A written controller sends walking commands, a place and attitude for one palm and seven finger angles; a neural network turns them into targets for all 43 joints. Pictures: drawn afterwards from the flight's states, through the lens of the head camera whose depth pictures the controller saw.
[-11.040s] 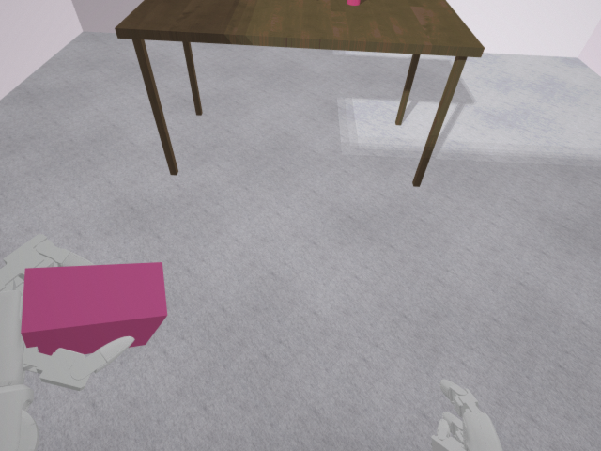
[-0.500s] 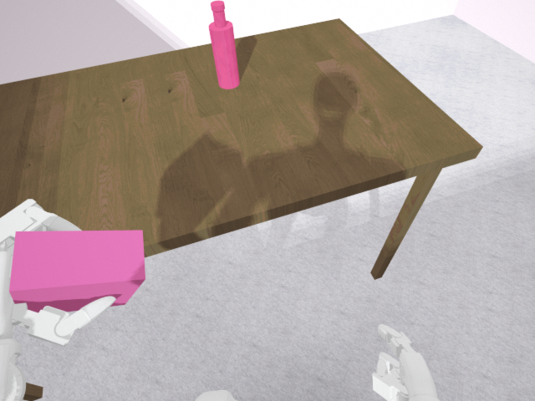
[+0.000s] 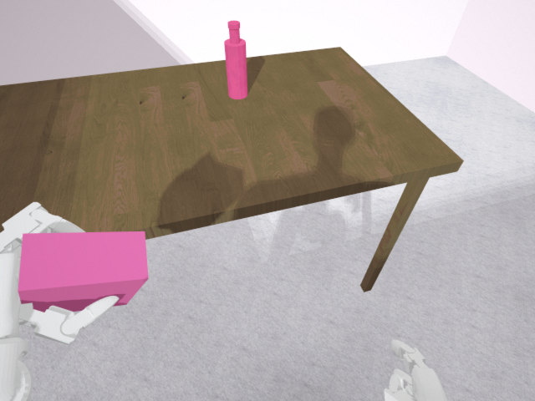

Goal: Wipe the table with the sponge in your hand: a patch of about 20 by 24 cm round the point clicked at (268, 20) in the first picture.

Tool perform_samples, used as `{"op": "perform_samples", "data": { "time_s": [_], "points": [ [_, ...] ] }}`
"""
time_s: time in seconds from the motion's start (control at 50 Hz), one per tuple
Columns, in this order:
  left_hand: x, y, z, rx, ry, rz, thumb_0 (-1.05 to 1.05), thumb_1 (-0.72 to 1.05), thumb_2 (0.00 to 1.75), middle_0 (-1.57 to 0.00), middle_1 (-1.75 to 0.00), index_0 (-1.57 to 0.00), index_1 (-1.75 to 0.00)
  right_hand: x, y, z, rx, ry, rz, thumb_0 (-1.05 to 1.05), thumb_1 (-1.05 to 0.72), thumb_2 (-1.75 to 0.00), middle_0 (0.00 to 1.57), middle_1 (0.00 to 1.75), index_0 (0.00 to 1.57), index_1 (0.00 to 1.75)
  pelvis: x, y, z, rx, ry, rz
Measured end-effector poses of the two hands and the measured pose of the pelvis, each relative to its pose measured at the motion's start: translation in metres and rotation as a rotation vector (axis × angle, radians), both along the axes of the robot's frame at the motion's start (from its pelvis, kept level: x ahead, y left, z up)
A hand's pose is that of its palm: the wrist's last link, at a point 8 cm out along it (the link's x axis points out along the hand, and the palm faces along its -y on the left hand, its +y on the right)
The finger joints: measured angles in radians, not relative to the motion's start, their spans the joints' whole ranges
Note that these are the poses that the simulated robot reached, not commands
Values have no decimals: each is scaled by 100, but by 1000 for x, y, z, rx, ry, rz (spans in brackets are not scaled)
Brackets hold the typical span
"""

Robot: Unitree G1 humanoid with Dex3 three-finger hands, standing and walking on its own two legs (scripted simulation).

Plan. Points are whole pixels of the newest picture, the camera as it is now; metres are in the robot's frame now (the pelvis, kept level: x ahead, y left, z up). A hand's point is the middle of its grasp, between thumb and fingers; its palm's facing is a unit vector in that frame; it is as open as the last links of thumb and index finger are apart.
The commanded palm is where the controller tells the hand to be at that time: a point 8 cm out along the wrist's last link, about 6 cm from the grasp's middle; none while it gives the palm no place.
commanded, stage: come to a stop and stand still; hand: left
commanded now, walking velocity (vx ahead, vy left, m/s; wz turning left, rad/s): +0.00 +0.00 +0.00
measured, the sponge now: (100, 274) +0.22 +0.22 +0.15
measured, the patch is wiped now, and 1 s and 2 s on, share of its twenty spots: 0.00 0.00 0.00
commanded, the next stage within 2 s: look again from close up in 0.60 s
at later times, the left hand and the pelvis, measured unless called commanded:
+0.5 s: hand (39, 288) +0.19 +0.27 +0.16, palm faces +0.40 -0.81 -0.44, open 9.9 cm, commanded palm +0.14 +0.30 +0.18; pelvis -0.02 +0.02 +0.00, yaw +0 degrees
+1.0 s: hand (47, 252) +0.24 +0.29 +0.15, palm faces +0.31 -0.87 -0.38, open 9.9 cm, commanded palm +0.18 +0.34 +0.18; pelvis +0.02 +0.06 +0.00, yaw -1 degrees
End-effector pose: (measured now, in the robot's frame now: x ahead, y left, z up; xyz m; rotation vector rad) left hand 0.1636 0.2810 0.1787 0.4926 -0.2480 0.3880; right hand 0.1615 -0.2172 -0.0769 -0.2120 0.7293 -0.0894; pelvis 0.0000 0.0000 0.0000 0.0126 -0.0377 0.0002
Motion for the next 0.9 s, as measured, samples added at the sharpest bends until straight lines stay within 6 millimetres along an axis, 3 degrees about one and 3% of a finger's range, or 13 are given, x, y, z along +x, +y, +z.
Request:
{"op": "perform_samples", "data": {
  "time_s": [0.22,0.4,0.6,0.7,0.74,0.8,0.84,0.9],
  "points": [
    [-5,-1,-11,-41,43,-47,-1,-47,101,-76,-137,-76,-136,-35,11,-6,8,59,-10,1,-90,-90,20,30,20,30,-18,8,1,-4,-8,-6],
    [-13,18,2,27,11,-42,-1,-47,101,-76,-137,-76,-136,-52,7,-5,-34,78,-40,1,-90,-90,20,30,20,30,-22,20,2,-10,-13,-6],
    [-12,26,-15,-23,51,3,-1,-47,101,-76,-137,-76,-136,-36,18,-7,-16,48,-20,2,-90,-90,20,30,20,30,-16,26,0,-10,-3,0],
    [-3,25,-12,-30,20,-26,-1,-47,101,-76,-137,-76,-136,-24,24,-4,-26,39,1,2,-90,-90,20,30,20,30,-11,30,0,-15,0,4],
    [9,37,7,108,-35,-54,-1,-47,101,-76,-137,-76,-135,-21,28,-3,-41,34,33,1,-90,-90,20,30,20,30,-12,28,-1,-18,7,15],
    [25,69,27,120,-148,-7,-1,-47,101,-76,-137,-76,-135,-17,35,0,-27,28,51,1,-90,-90,20,30,20,30,-11,29,-1,-23,13,9],
    [31,79,27,69,-167,21,-1,-47,101,-76,-137,-76,-135,-13,39,5,-10,-3,42,2,-90,-90,20,30,20,30,-7,36,1,-21,13,-5],
    [35,72,15,2,-121,-14,-1,-47,101,-76,-137,-76,-135,-6,45,9,15,-47,20,2,-90,-90,20,30,20,30,4,50,3,-19,17,-19]
  ]
}}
